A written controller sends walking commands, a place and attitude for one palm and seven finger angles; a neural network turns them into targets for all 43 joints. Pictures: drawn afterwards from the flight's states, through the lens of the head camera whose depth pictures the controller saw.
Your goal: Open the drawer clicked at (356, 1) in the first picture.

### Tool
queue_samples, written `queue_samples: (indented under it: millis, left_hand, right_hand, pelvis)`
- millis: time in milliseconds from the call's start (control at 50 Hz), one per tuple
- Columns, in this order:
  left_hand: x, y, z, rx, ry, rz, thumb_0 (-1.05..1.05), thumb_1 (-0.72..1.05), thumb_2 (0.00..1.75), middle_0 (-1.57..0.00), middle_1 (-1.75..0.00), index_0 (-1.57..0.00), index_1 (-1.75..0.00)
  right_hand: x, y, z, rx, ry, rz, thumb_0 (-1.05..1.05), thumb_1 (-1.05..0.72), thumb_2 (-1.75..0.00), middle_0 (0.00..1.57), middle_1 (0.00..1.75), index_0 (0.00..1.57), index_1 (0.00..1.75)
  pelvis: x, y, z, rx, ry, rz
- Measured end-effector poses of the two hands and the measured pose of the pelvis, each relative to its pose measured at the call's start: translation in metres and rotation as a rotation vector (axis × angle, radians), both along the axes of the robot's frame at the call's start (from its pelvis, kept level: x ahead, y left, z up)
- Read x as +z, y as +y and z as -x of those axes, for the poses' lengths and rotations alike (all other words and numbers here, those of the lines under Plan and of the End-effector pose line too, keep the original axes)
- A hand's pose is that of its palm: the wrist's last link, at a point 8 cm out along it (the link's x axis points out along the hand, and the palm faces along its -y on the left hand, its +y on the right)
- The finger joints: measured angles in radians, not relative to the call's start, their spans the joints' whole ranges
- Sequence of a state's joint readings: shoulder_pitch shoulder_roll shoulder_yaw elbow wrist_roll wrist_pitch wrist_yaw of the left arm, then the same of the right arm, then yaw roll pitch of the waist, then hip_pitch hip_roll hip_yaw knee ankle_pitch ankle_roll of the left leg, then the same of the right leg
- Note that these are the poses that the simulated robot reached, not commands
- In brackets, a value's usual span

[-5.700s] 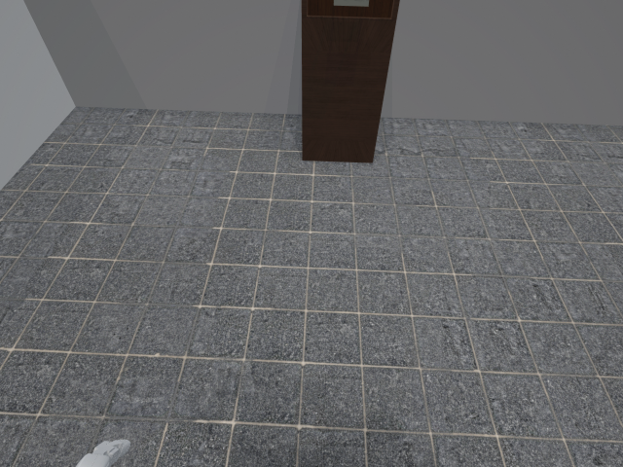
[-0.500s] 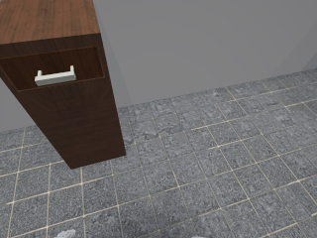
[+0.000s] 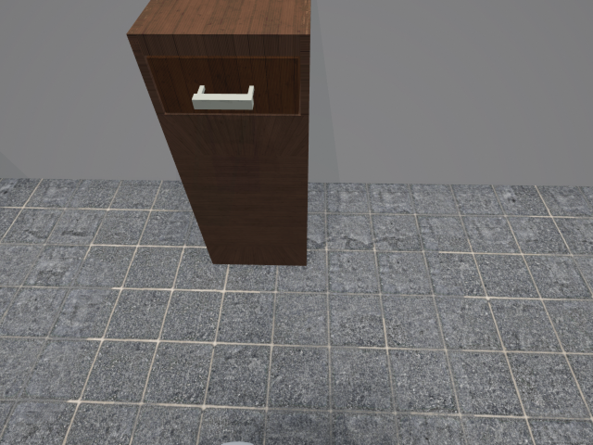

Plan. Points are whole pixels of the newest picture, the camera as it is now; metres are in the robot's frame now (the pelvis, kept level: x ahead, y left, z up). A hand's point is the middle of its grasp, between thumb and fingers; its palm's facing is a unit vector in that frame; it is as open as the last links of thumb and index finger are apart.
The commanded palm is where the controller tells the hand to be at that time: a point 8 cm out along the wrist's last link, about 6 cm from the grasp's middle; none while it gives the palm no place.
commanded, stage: take the last steps up to it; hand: left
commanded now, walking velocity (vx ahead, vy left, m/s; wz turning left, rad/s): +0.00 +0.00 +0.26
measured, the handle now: (224, 95) +0.79 +0.23 +0.02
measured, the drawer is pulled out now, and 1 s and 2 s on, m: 0.00 0.00 0.00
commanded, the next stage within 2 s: come to a stop and stand still in 1.04 s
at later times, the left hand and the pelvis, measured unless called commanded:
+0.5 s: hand out of the picture +0.09 +0.20 -0.16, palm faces +0.04 -0.98 -0.21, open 7.4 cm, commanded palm none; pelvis +0.04 +0.01 +0.00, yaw +2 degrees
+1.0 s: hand out of the picture +0.08 +0.16 -0.18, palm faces +0.20 -0.97 -0.11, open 7.3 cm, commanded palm none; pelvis +0.19 +0.04 -0.01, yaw +5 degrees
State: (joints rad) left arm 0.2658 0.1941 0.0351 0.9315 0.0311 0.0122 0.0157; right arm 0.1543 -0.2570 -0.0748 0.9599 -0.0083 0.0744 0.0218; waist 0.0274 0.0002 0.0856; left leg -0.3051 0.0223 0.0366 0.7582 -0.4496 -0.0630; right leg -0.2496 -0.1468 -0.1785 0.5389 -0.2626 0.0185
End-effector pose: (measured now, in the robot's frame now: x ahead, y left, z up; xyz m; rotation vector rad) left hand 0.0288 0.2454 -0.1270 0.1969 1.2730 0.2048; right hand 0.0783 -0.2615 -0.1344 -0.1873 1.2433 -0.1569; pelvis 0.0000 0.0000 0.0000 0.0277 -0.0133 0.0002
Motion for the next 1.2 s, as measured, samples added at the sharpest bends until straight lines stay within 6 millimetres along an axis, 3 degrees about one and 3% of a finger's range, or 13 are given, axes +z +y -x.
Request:
queue_samples:
  millis: [120, 220, 340, 480, 580, 660, 780, 880, 980, 1040, 1080, 1120, 1200]
  left_hand:
    - [-0.024, 0.036, 0.047, 0.085, 0.103, 0.022, 0.00, 0.91, 0.90, -0.20, -0.30, -0.20, -0.30]
    - [-0.015, 0.045, 0.050, 0.083, 0.106, 0.046, 0.01, 0.91, 0.90, -0.20, -0.30, -0.20, -0.30]
    - [-0.007, 0.038, 0.024, 0.058, 0.058, 0.061, 0.00, 0.91, 0.90, -0.20, -0.30, -0.20, -0.30]
    - [-0.002, 0.010, -0.039, -0.002, -0.007, 0.057, 0.00, 0.91, 0.90, -0.20, -0.30, -0.20, -0.30]
    - [-0.004, -0.015, -0.076, -0.005, -0.083, 0.041, 0.00, 0.91, 0.90, -0.20, -0.30, -0.20, -0.30]
    - [0.002, -0.024, -0.072, 0.063, -0.066, 0.032, 0.00, 0.93, 0.90, -0.20, -0.30, -0.20, -0.30]
    - [0.000, -0.036, -0.049, 0.106, 0.082, 0.067, 0.00, 0.93, 0.90, -0.20, -0.30, -0.20, -0.30]
    - [-0.007, -0.044, -0.036, 0.158, 0.195, 0.127, 0.00, 0.92, 0.90, -0.20, -0.30, -0.20, -0.30]
    - [-0.020, -0.036, -0.041, 0.212, 0.290, 0.179, 0.00, 0.91, 0.90, -0.20, -0.30, -0.20, -0.30]
    - [-0.033, -0.019, -0.058, 0.217, 0.332, 0.194, 0.00, 0.91, 0.90, -0.20, -0.30, -0.20, -0.30]
    - [-0.033, -0.004, -0.081, 0.200, 0.321, 0.182, 0.00, 0.91, 0.90, -0.20, -0.30, -0.20, -0.30]
    - [-0.030, 0.011, -0.111, 0.178, 0.280, 0.162, 0.00, 0.91, 0.90, -0.20, -0.30, -0.20, -0.30]
    - [-0.021, 0.039, -0.182, 0.126, 0.162, 0.113, 0.00, 0.91, 0.90, -0.20, -0.30, -0.20, -0.30]
  right_hand:
    - [0.010, 0.041, -0.019, 0.085, -0.077, 0.029, 0.00, -0.91, -0.90, 0.20, 0.30, 0.19, 0.30]
    - [0.019, 0.063, -0.007, 0.085, -0.080, 0.014, 0.00, -0.91, -0.90, 0.20, 0.30, 0.20, 0.30]
    - [0.013, 0.063, 0.027, 0.028, -0.004, 0.000, 0.00, -0.92, -0.90, 0.20, 0.30, 0.20, 0.30]
    - [-0.007, 0.047, 0.078, -0.059, 0.174, -0.039, 0.00, -0.91, -0.90, 0.20, 0.30, 0.20, 0.30]
    - [-0.023, 0.030, 0.087, -0.073, 0.289, -0.070, 0.00, -0.91, -0.90, 0.20, 0.30, 0.20, 0.30]
    - [-0.015, 0.020, 0.049, -0.047, 0.273, -0.074, 0.01, -0.91, -0.90, 0.20, 0.30, 0.19, 0.30]
    - [-0.007, 0.017, -0.043, -0.009, 0.132, -0.060, 0.01, -0.91, -0.90, 0.19, 0.30, 0.19, 0.30]
    - [-0.003, 0.036, -0.126, 0.052, 0.041, -0.057, 0.00, -0.91, -0.90, 0.19, 0.30, 0.19, 0.30]
    - [-0.003, 0.072, -0.210, 0.127, -0.043, -0.049, 0.00, -0.91, -0.90, 0.19, 0.30, 0.19, 0.30]
    - [-0.007, 0.094, -0.247, 0.148, -0.101, -0.035, 0.00, -0.91, -0.90, 0.19, 0.30, 0.19, 0.30]
    - [-0.005, 0.105, -0.257, 0.140, -0.110, -0.036, 0.00, -0.91, -0.90, 0.19, 0.30, 0.19, 0.30]
    - [-0.002, 0.112, -0.258, 0.118, -0.096, -0.041, 0.00, -0.91, -0.90, 0.20, 0.30, 0.19, 0.30]
    - [0.007, 0.105, -0.263, 0.054, -0.091, -0.007, -0.03, -0.95, -0.90, 0.20, 0.30, 0.20, 0.30]
  pelvis:
    - [-0.007, 0.024, 0.009, 0.023, -0.009, 0.021]
    - [0.005, 0.033, 0.006, 0.037, -0.014, 0.044]
    - [0.009, 0.035, -0.006, 0.048, -0.010, 0.034]
    - [0.004, 0.017, -0.031, 0.041, -0.005, 0.009]
    - [-0.007, -0.003, -0.055, 0.058, -0.013, 0.020]
    - [0.002, -0.011, -0.077, 0.065, -0.014, 0.017]
    - [0.009, -0.009, -0.112, 0.075, -0.008, 0.028]
    - [0.006, 0.005, -0.145, 0.081, -0.001, 0.042]
    - [-0.005, 0.030, -0.185, 0.085, 0.006, 0.056]
    - [-0.016, 0.047, -0.208, 0.080, 0.005, 0.046]
    - [-0.014, 0.054, -0.220, 0.068, 0.001, 0.040]
    - [-0.008, 0.059, -0.231, 0.062, 0.001, 0.037]
    - [0.002, 0.066, -0.252, 0.054, 0.007, 0.025]
